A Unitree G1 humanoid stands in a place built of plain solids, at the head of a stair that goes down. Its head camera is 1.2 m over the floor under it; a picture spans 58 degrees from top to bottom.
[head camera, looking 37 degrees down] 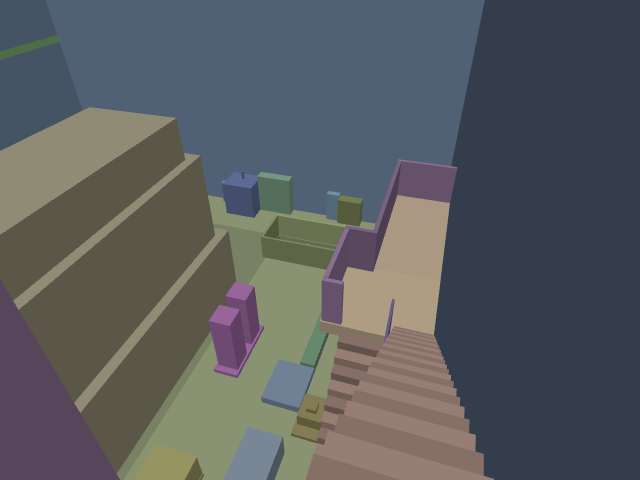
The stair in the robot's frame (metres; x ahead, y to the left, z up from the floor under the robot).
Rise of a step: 0.21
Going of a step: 0.23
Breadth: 0.78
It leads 17 degrees to the right of straight ahead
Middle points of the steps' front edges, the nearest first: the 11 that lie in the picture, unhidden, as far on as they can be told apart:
1.02 -0.41 -0.83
1.24 -0.48 -1.04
1.46 -0.55 -1.25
1.68 -0.61 -1.45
1.90 -0.68 -1.66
2.11 -0.75 -1.87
2.33 -0.81 -2.08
2.55 -0.88 -2.29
2.77 -0.94 -2.49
2.98 -1.01 -2.70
3.20 -1.08 -2.91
